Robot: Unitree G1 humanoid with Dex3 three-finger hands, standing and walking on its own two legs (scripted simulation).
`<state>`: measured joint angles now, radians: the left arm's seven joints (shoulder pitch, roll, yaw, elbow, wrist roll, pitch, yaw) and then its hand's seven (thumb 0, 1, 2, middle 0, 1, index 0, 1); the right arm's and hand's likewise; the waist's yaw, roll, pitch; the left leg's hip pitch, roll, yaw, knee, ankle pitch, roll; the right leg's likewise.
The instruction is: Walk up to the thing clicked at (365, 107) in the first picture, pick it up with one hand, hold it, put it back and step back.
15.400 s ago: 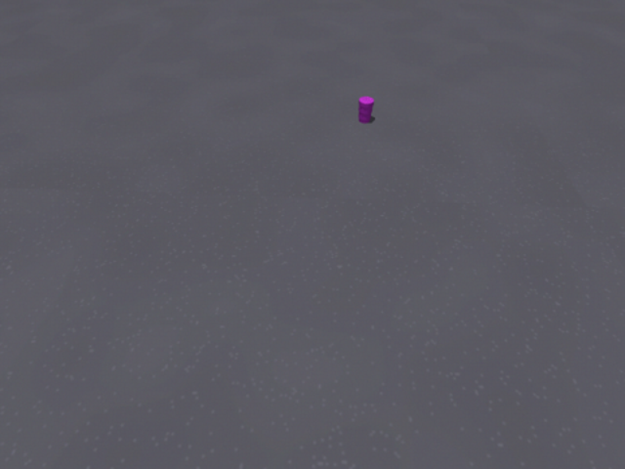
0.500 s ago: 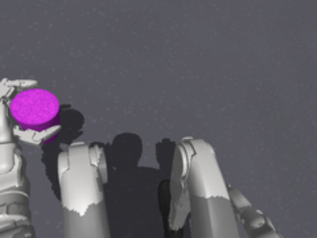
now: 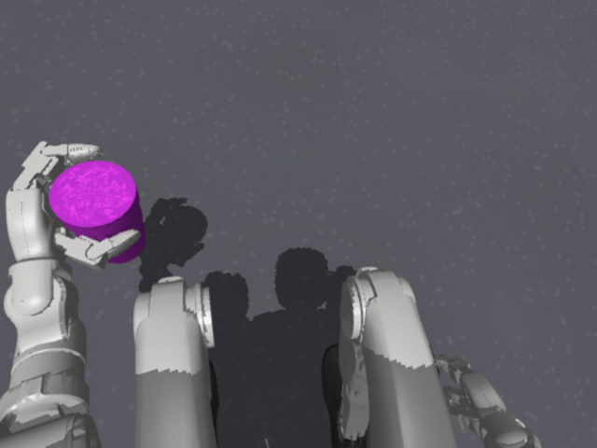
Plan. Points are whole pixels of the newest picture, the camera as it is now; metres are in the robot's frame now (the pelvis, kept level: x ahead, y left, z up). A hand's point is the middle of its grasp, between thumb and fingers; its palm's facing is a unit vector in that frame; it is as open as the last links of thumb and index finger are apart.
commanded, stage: settle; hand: left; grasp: from the side
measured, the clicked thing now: (108, 220) +0.40 +0.25 -0.08
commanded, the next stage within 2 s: lift in 0.62 s
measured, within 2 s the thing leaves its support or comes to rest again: neither
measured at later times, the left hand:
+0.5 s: hand (82, 202) +0.40 +0.25 -0.01, palm faces +0.18 -0.98 -0.06, open 11.9 cm
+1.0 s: hand (79, 196) +0.40 +0.25 +0.01, palm faces +0.15 -0.99 -0.05, open 11.9 cm
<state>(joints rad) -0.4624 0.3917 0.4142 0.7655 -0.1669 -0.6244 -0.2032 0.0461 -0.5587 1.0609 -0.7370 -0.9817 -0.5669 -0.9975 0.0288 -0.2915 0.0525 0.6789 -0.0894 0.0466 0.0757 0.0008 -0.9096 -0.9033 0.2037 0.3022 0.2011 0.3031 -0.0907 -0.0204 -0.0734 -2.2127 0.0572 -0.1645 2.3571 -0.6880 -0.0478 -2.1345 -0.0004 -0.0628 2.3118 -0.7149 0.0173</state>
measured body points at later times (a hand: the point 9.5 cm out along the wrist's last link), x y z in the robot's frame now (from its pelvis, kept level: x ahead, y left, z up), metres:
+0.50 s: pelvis +0.00 +0.00 +0.02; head +0.20 +0.05 +0.42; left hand +0.39 +0.31 -0.01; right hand +0.16 -0.26 -0.10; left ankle +0.08 +0.14 -0.31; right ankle +0.09 -0.12 -0.31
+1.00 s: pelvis +0.00 +0.00 +0.04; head +0.19 +0.04 +0.45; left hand +0.39 +0.30 +0.02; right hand +0.15 -0.26 -0.09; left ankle +0.08 +0.14 -0.31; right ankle +0.09 -0.12 -0.31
